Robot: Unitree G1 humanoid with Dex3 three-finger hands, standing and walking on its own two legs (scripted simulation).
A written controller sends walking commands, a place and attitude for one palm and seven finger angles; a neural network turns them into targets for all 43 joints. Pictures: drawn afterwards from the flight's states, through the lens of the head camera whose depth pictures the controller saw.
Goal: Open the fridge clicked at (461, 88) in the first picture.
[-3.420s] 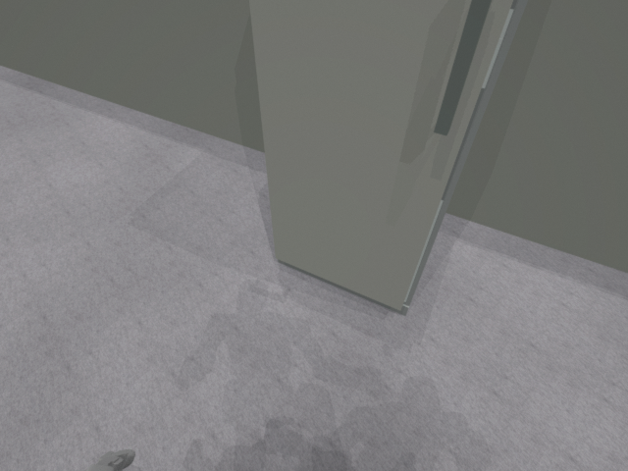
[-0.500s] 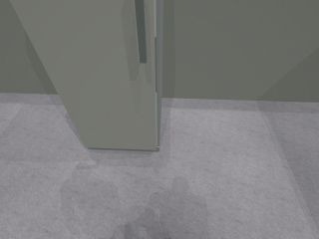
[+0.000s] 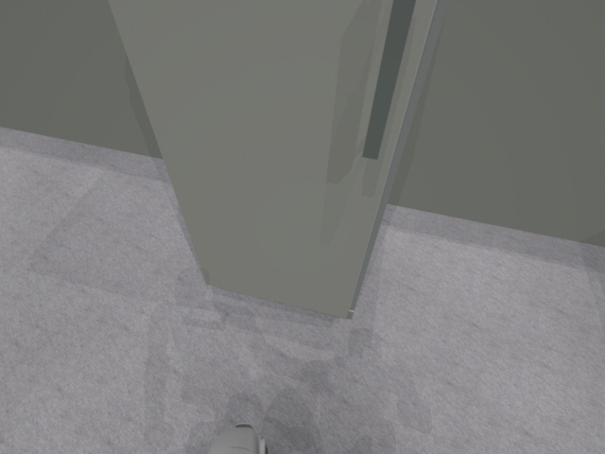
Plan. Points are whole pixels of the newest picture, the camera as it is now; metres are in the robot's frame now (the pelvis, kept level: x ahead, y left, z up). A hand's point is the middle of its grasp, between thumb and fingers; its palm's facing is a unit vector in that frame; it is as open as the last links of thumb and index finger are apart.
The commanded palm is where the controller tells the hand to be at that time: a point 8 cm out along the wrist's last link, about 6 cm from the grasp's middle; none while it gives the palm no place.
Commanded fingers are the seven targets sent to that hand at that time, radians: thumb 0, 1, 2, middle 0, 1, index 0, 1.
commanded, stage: take the last steps up to it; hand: right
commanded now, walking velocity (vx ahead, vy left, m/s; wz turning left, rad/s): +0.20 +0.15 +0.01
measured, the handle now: (391, 60) +0.59 -0.05 +0.23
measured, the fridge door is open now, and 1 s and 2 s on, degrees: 0 0 0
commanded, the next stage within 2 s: come to a stop and stand still in 0.12 s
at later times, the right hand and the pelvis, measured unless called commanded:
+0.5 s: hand out of the picture +0.14 -0.11 -0.17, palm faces +0.10 +0.98 -0.15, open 7.3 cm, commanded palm none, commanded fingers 0.00 -0.90 -0.90 0.20 0.30 0.20 0.30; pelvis +0.13 +0.06 +0.01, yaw +0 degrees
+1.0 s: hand out of the picture +0.09 -0.11 -0.15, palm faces +0.11 +0.96 -0.24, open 7.4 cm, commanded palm none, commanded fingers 0.00 -0.90 -0.90 0.20 0.30 0.20 0.30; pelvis +0.08 +0.08 +0.02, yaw -2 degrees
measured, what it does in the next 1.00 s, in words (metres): walks ahead: left foot, then right foot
